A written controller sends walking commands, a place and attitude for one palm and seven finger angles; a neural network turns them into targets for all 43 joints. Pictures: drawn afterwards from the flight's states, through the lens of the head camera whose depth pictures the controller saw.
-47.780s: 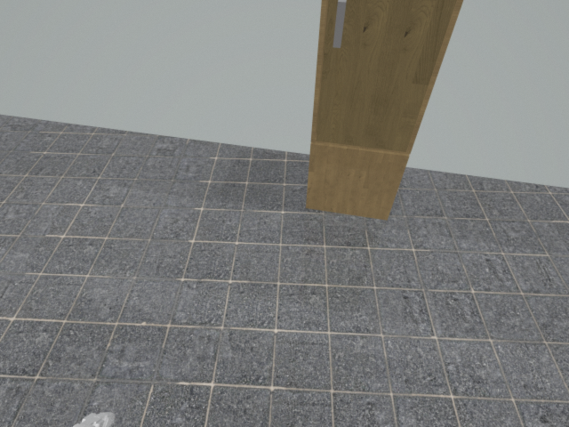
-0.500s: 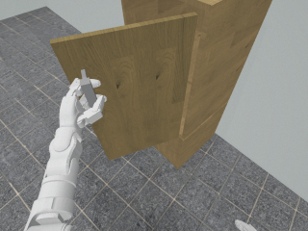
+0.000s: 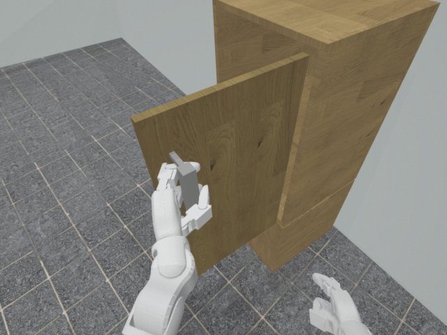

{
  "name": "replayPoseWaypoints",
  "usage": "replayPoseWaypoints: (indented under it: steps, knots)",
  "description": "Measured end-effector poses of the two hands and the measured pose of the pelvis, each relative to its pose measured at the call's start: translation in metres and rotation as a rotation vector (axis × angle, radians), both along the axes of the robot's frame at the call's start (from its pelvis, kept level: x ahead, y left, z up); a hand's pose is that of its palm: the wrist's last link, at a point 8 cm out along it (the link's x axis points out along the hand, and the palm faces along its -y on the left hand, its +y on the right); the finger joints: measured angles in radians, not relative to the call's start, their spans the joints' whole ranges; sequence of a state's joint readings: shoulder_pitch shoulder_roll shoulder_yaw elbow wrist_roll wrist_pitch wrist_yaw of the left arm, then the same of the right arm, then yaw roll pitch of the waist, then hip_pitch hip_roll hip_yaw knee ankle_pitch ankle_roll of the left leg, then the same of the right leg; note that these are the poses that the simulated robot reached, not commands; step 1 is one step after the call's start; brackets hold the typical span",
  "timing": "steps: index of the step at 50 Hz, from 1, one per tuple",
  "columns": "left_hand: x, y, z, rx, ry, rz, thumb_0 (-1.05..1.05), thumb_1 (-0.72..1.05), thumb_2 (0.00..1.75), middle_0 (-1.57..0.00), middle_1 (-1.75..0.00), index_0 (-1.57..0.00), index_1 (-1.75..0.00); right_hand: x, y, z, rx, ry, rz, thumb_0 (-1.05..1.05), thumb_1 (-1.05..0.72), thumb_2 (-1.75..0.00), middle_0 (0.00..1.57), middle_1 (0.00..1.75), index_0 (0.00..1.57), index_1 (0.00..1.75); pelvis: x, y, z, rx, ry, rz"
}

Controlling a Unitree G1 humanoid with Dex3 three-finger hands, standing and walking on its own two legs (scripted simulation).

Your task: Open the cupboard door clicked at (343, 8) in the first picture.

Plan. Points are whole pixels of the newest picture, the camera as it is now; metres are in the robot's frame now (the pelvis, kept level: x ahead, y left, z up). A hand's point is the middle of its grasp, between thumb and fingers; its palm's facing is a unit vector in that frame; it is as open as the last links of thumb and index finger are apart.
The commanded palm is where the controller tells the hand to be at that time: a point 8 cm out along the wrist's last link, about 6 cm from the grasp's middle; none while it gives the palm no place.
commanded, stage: pull the door open along its arc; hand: left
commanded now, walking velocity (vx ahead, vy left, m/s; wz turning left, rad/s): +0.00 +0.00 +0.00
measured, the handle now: (184, 185) +0.35 +0.10 +0.11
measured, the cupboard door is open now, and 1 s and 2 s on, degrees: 91 95 97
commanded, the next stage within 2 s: open thumb and fingers to let go in 0.16 s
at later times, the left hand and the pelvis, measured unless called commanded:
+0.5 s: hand (211, 212) +0.28 +0.04 +0.12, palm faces +0.33 -0.94 -0.04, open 7.5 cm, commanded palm +0.24 +0.08 +0.11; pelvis -0.04 -0.01 +0.00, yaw +1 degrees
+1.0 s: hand (214, 211) +0.29 +0.04 +0.12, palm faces +0.29 -0.95 -0.04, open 14.8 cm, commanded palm +0.24 +0.07 +0.11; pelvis -0.06 +0.01 +0.00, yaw +0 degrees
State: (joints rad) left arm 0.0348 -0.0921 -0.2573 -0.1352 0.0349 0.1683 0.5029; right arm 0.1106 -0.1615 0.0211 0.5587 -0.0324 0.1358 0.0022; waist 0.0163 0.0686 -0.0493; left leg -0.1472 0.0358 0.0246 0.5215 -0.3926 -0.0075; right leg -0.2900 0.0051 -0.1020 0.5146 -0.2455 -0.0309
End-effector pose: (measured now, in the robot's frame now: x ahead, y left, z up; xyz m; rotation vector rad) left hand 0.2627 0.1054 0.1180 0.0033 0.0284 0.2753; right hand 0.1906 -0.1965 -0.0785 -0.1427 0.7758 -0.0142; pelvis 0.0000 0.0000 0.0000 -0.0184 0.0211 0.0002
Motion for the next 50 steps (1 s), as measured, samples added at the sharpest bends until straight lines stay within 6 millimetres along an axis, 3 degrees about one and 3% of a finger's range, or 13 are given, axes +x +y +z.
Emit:
replayPoseWaypoints:
  steps: [8,14,23,31,40,50]
  knots:
    - [-0.019,-0.018,0.001,0.018,0.008,-0.066,0.02,0.64,0.7,-0.29,-1.24,-0.28,-1.3,-0.026,-0.013,-0.018,0.044,0.064,-0.021,0.01,-0.91,-0.9,0.2,0.3,0.2,0.3,-0.004,-0.005,-0.003,0.003,-0.004,0.0]
    - [-0.021,-0.023,0.001,0.035,0.005,-0.022,0.02,0.62,0.74,-0.3,-1.23,-0.28,-1.29,-0.038,-0.018,-0.027,0.024,0.086,-0.009,0.01,-0.91,-0.9,0.2,0.3,0.2,0.3,-0.014,-0.008,-0.005,0.006,-0.017,0.008]
    - [-0.017,-0.018,0.004,0.037,-0.001,0.057,0.03,0.51,0.75,-0.34,-1.28,-0.34,-1.3,-0.042,-0.016,-0.016,-0.021,0.034,0.016,0.01,-0.91,-0.9,0.2,0.3,0.2,0.3,-0.037,-0.011,-0.001,0.016,-0.037,0.022]
    - [-0.017,-0.017,0.003,0.035,-0.002,0.048,0.02,0.18,0.59,-0.34,-1.26,-0.34,-1.27,-0.055,-0.008,-0.009,-0.026,0.006,0.011,0.01,-0.91,-0.9,0.2,0.3,0.2,0.3,-0.051,-0.005,0.001,0.02,-0.052,0.018]
    - [-0.016,-0.018,0.003,0.04,-0.007,0.034,0.0,-0.3,0.38,-0.31,-1.19,-0.32,-1.2,-0.08,-0.001,-0.017,-0.021,0.052,-0.005,0.01,-0.91,-0.9,0.2,0.3,0.2,0.3,-0.058,0.004,0.001,0.025,-0.056,0.008]
    - [-0.012,-0.021,0.002,0.042,-0.009,0.024,-0.01,-0.47,0.31,-0.25,-0.86,-0.25,-0.86,-0.094,0.002,-0.022,-0.025,0.099,-0.02,0.01,-0.91,-0.9,0.2,0.3,0.2,0.3,-0.059,0.01,0.0,0.026,-0.05,0.0]
